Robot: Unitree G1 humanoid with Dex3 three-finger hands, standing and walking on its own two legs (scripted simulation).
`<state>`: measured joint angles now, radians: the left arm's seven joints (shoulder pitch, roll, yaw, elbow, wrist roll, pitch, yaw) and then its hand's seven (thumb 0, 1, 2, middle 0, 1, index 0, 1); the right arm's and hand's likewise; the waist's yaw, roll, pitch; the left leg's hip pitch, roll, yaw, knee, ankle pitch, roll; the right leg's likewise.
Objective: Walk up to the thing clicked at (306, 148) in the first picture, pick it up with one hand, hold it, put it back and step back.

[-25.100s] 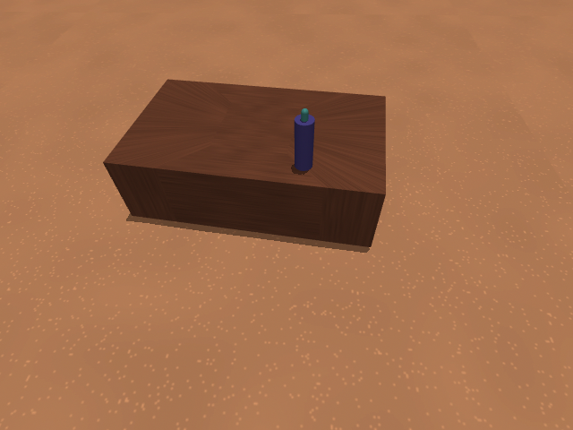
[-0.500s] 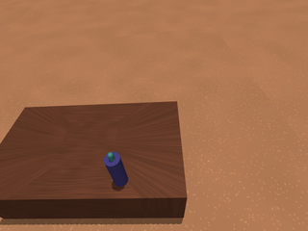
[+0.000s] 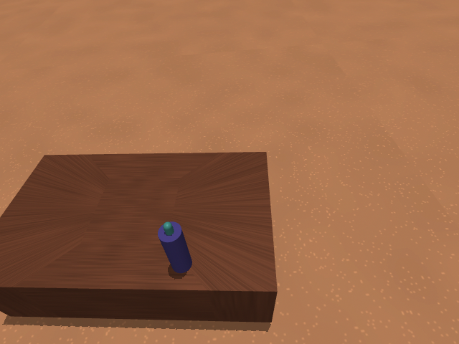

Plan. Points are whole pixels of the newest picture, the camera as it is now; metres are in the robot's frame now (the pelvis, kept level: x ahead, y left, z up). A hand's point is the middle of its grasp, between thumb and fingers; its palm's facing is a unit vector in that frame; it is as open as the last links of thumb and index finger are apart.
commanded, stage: home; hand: left
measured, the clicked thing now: (175, 245) +0.48 +0.21 -0.32
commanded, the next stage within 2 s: stand in 0.66 s
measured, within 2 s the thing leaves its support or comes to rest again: neither
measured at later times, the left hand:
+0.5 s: hand out of the picture +0.08 +0.26 -0.15, palm faces -0.01 -0.93 -0.37, open 17.3 cm
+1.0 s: hand out of the picture +0.09 +0.26 -0.15, palm faces +0.00 -0.93 -0.37, open 14.5 cm
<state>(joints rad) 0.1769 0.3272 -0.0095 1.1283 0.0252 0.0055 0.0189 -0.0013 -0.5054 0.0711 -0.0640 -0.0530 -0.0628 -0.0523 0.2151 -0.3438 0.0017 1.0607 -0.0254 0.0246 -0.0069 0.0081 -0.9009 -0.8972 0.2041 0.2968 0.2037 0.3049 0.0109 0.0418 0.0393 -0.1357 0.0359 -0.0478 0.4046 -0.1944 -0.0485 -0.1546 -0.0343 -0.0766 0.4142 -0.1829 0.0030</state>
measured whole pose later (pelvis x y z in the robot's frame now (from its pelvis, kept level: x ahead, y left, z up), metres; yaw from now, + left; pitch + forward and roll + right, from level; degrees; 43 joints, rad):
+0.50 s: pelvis +0.02 +0.01 +0.00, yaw +0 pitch -3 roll +0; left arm 0.11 0.32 0.00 1.17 0.01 0.00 0.01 0.00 -0.51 0.07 -0.06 -0.05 -0.06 -0.05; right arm 0.17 -0.35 0.02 1.10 -0.02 0.01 -0.01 0.01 -0.90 -0.90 0.20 0.30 0.20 0.31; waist 0.01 0.04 0.05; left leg -0.11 0.02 -0.04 0.36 -0.20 -0.04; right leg -0.14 -0.05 -0.07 0.38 -0.19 0.02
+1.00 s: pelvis +0.02 +0.00 +0.01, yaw +0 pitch -3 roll +0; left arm 0.09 0.33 0.01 1.17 0.01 0.00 0.01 0.00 -0.16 0.42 -0.17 -0.22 -0.17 -0.22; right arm 0.13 -0.36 0.01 1.12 -0.02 0.00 -0.01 0.01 -0.90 -0.90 0.20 0.30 0.20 0.30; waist 0.01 0.03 0.05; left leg -0.09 0.03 -0.04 0.32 -0.18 -0.04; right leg -0.12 -0.04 -0.07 0.34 -0.18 0.01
